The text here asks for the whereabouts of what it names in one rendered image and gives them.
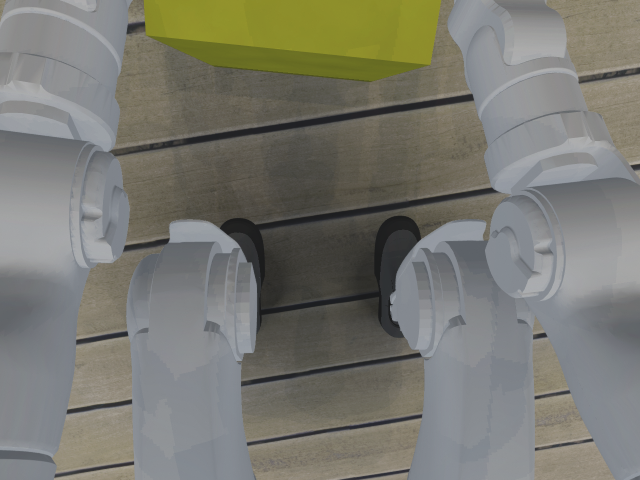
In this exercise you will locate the robot right forearm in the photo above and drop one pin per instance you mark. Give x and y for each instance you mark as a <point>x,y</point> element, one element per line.
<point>526,92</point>

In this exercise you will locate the left robot upper arm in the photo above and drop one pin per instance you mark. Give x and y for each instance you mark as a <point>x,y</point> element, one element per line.
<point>63,210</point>

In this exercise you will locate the right robot shin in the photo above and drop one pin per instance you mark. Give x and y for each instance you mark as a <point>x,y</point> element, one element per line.
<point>458,230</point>

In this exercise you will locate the carton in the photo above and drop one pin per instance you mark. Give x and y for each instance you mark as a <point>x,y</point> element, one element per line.
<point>360,40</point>

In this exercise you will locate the left robot thigh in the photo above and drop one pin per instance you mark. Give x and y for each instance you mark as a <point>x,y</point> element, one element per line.
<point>186,381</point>

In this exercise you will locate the right robot upper arm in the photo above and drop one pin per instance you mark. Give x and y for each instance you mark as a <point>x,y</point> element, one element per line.
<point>572,251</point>

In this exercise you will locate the robot left forearm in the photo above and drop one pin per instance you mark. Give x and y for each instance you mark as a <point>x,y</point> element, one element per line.
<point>59,65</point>

